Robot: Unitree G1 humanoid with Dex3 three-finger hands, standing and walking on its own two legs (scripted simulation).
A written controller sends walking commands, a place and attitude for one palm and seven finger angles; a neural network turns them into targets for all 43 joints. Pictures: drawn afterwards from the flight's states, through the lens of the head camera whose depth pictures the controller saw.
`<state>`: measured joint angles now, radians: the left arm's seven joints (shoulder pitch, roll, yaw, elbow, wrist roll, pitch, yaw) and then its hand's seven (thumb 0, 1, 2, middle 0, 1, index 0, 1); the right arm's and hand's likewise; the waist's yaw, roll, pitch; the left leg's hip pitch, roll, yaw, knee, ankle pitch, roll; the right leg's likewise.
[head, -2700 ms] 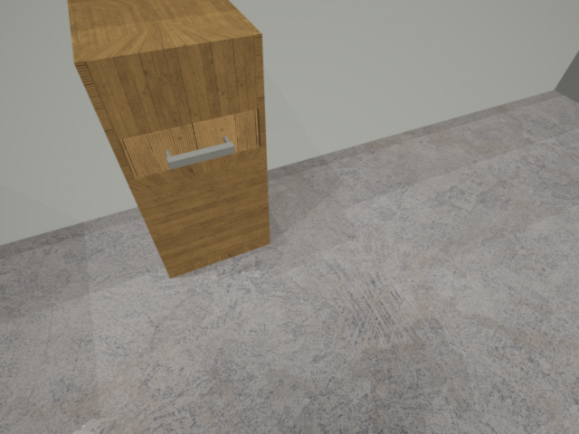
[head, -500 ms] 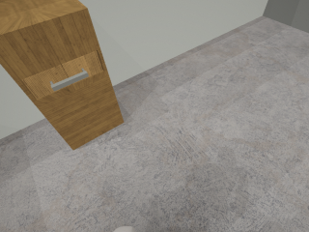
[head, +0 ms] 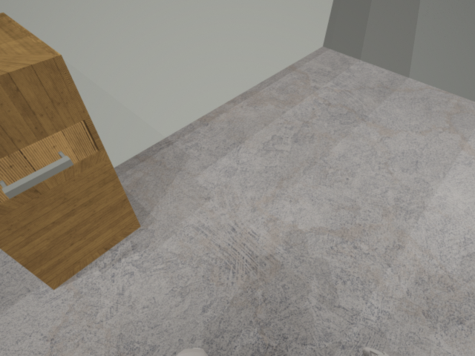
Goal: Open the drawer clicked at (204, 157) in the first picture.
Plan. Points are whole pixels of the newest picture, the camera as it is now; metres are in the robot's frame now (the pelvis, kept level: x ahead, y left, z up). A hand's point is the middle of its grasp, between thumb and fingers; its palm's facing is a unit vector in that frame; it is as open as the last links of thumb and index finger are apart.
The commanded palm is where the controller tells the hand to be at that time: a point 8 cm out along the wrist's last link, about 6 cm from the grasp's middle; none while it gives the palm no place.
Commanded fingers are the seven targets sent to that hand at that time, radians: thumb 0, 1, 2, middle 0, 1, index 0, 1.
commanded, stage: walk to a spot facing it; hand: left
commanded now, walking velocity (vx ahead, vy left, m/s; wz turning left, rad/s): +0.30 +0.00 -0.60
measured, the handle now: (36, 172) +0.56 +0.70 -0.17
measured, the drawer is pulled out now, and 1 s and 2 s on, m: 0.00 0.00 0.00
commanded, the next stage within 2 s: none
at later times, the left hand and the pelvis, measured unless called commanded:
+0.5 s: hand (143, 279) +0.29 +0.27 -0.18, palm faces -0.27 -0.94 -0.20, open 7.4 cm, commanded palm none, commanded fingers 0.00 0.90 0.90 -0.20 -0.30 -0.20 -0.30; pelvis +0.15 +0.09 -0.01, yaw -19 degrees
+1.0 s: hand (200, 234) +0.42 +0.16 -0.17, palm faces -0.56 -0.79 -0.26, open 7.4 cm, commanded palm none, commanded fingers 0.00 0.90 0.90 -0.20 -0.30 -0.20 -0.30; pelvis +0.25 +0.03 -0.01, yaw -38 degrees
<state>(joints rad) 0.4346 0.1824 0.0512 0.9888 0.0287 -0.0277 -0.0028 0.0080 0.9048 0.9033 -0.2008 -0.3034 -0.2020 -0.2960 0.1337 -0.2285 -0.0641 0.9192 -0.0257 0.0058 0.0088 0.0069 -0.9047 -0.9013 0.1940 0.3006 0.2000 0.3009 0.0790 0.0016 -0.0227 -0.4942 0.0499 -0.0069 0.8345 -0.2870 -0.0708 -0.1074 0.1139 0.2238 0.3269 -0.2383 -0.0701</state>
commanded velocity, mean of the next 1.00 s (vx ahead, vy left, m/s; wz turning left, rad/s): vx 0.03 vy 0.00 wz -0.60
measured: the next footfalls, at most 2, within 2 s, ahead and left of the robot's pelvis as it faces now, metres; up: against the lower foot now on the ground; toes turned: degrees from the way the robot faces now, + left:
left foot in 0.12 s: +0.14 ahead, +0.15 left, +0.00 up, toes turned -3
right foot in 0.74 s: +0.22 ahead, -0.05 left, +0.00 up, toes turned -35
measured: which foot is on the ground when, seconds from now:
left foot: up 0.00-0.10, down 0.12-0.76, up 0.78-1.00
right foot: down 0.00-0.12, up 0.14-0.72, down 0.74-1.00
